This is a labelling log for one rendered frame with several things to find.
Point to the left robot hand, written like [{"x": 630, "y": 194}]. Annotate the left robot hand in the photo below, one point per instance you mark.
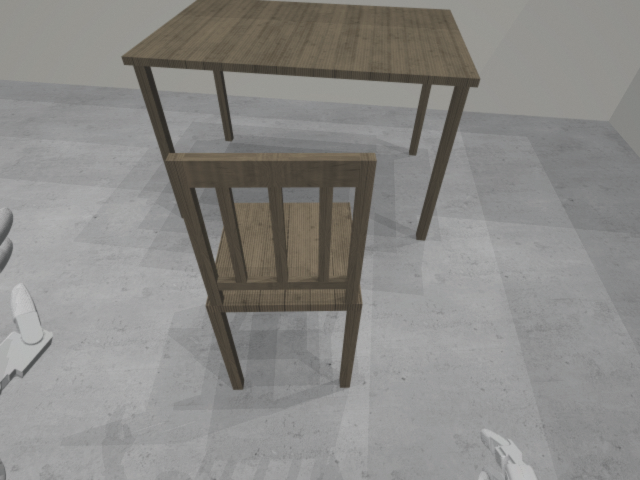
[{"x": 20, "y": 350}]

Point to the table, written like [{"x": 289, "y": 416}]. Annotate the table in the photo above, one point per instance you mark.
[{"x": 358, "y": 42}]

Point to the chair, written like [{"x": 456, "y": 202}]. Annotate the chair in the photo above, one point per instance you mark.
[{"x": 279, "y": 257}]

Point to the right robot hand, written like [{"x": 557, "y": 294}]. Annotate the right robot hand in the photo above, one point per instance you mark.
[{"x": 508, "y": 457}]

